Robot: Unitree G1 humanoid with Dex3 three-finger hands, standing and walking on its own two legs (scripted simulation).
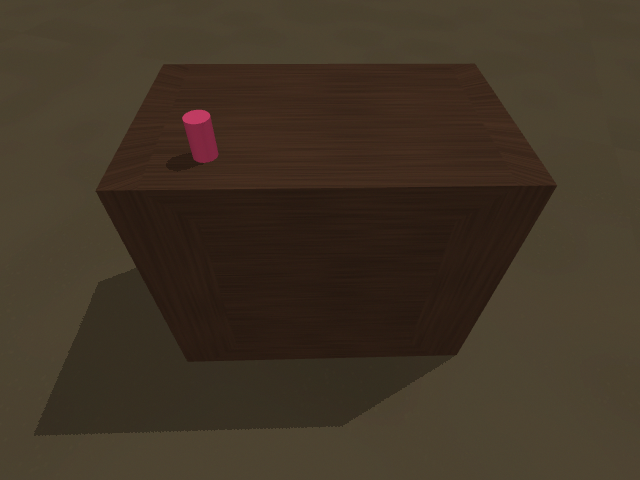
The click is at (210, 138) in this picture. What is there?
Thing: squat round
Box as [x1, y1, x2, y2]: [182, 110, 217, 162]
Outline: 192,110 185,113 182,117 193,158 196,161 207,162 214,159 217,156 217,149 209,113 204,110
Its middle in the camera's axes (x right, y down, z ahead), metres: -0.24 -0.20 +0.80
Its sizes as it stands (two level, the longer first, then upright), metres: 0.054 0.054 0.091
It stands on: a support 0.75 m high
